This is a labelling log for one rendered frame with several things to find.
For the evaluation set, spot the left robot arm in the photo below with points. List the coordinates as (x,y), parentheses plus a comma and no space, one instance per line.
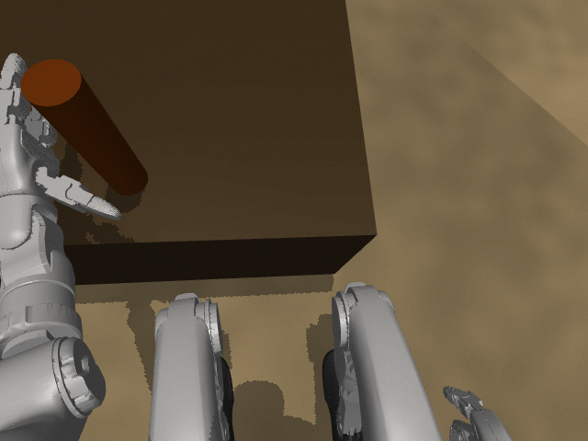
(49,380)

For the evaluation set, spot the can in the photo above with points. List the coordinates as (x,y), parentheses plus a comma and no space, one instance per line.
(63,97)

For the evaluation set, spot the right robot foot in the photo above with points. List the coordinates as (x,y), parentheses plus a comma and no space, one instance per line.
(331,395)

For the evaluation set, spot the left robot hand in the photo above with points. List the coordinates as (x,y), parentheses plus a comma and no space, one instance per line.
(27,162)

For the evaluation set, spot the right robot hand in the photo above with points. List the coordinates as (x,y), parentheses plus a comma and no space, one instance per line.
(485,424)

